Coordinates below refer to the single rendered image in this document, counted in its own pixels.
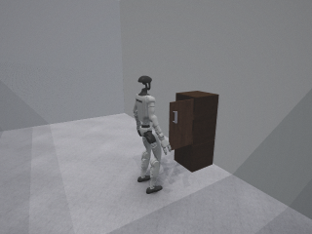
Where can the robot left forearm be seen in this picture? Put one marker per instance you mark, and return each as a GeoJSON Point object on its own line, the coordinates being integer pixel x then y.
{"type": "Point", "coordinates": [138, 123]}

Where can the cupboard door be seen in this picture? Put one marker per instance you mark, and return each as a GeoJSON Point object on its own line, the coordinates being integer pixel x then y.
{"type": "Point", "coordinates": [180, 133]}

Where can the robot right shin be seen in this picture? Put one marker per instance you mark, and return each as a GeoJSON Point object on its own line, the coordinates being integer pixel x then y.
{"type": "Point", "coordinates": [154, 172]}

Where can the handle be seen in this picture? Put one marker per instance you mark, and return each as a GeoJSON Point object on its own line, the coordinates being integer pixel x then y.
{"type": "Point", "coordinates": [175, 121]}

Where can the right robot hand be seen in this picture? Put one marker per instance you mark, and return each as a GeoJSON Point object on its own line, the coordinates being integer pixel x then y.
{"type": "Point", "coordinates": [164, 143]}

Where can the robot right forearm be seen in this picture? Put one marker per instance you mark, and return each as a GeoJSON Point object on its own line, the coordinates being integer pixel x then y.
{"type": "Point", "coordinates": [156, 127]}

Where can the robot left upper arm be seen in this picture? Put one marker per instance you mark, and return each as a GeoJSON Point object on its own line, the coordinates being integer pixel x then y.
{"type": "Point", "coordinates": [135, 105]}

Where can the robot right upper arm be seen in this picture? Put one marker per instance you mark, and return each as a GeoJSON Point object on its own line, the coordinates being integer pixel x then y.
{"type": "Point", "coordinates": [151, 106]}

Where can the robot head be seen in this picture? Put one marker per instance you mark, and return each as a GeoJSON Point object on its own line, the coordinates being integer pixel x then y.
{"type": "Point", "coordinates": [144, 80]}

